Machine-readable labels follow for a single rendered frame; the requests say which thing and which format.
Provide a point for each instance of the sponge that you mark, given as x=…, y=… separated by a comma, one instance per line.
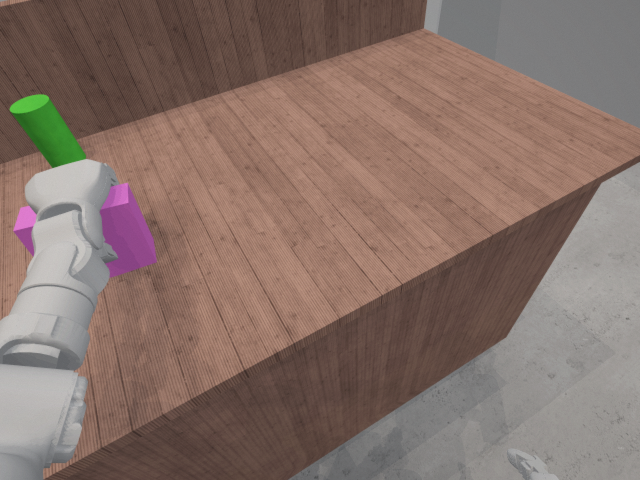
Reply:
x=123, y=225

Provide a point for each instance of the right robot hand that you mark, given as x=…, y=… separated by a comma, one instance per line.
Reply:
x=531, y=468

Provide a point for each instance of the table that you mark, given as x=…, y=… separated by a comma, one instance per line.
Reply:
x=346, y=208

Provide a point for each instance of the robot left upper arm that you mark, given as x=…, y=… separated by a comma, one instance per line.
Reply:
x=41, y=416

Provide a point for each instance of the left robot hand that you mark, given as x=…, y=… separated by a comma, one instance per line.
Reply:
x=86, y=179

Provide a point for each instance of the robot left forearm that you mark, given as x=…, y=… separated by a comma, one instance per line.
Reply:
x=48, y=323

